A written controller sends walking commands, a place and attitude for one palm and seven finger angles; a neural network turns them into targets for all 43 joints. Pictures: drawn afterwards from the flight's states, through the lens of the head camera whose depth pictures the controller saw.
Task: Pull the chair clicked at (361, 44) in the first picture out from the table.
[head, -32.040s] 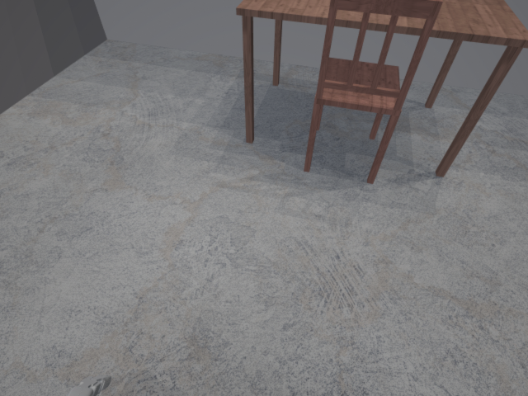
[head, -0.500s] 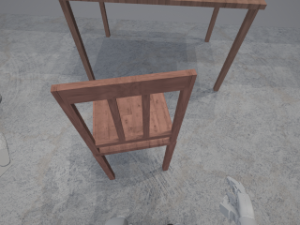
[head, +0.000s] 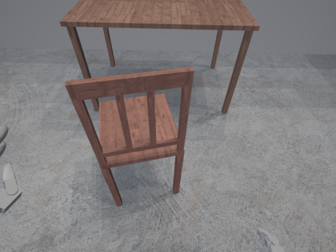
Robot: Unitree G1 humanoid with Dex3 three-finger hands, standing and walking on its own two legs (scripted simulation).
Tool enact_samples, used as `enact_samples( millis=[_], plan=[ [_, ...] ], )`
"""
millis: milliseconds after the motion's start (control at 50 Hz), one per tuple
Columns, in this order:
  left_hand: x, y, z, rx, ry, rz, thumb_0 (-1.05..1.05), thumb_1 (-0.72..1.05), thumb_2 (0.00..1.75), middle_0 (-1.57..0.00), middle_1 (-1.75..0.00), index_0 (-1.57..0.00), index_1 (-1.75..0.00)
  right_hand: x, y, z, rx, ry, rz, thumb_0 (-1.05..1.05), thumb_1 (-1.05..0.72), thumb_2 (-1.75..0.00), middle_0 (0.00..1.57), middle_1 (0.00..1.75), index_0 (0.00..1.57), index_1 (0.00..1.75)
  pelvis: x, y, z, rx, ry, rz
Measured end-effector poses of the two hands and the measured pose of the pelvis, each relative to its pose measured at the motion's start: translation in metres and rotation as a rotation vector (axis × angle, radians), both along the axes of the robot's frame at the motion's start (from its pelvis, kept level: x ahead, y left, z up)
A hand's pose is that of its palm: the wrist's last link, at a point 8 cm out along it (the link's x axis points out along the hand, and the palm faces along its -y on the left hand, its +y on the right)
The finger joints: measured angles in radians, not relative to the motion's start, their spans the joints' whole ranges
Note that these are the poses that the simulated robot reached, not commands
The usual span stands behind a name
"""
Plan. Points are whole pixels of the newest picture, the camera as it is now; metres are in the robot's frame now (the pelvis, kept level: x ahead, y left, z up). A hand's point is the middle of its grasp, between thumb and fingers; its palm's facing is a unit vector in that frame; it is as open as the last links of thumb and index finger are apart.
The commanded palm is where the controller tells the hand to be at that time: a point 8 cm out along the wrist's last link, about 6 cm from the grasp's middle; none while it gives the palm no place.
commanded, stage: stop stepping back and stand still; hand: left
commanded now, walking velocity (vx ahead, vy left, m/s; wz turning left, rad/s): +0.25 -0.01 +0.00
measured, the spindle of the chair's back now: (124, 124) +0.55 +0.17 -0.07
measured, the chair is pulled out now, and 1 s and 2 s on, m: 0.62 0.62 0.62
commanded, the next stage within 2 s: let the arm hang, fingers relaxed in 0.62 s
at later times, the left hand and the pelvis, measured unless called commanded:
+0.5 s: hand out of the picture +0.14 +0.28 +0.14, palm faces +0.40 -0.83 -0.39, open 7.4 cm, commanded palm +0.09 +0.32 +0.19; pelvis -0.05 +0.02 +0.00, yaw +0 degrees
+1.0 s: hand out of the picture +0.04 +0.17 -0.16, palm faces +0.11 -0.99 -0.12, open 6.9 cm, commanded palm none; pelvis -0.04 +0.01 +0.00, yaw +1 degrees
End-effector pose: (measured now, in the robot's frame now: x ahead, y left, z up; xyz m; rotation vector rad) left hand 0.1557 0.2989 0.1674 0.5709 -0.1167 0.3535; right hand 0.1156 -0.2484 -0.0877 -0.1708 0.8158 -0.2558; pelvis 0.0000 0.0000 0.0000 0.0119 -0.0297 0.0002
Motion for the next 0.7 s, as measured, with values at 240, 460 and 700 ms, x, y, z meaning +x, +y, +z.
enact_samples(
  millis=[240, 460, 700],
  plan=[
    [-0.048, 0.010, 0.053, 0.145, -0.235, -0.020, 0.01, 0.88, 0.90, -0.22, -0.30, -0.22, -0.30, -0.047, 0.002, 0.008, -0.011, -0.061, 0.010, 0.01, -0.91, -0.90, 0.20, 0.30, 0.19, 0.30, -0.031, 0.005, 0.002, -0.029, -0.013, 0.020],
    [-0.059, 0.021, -0.018, -0.119, -0.093, 0.034, 0.01, 0.89, 0.90, -0.21, -0.30, -0.21, -0.30, -0.045, 0.033, 0.010, -0.021, -0.051, 0.080, 0.02, -0.91, -0.90, 0.20, 0.30, 0.20, 0.30, -0.053, 0.018, -0.003, -0.034, -0.041, 0.000],
    [-0.044, 0.031, 0.050, 0.126, -0.166, -0.022, 0.01, 0.89, 0.90, -0.21, -0.30, -0.21, -0.30, -0.023, 0.060, 0.016, 0.065, -0.104, 0.107, 0.01, -0.91, -0.90, 0.20, 0.30, 0.20, 0.30, -0.046, 0.021, 0.007, -0.039, 0.008, -0.012]
  ],
)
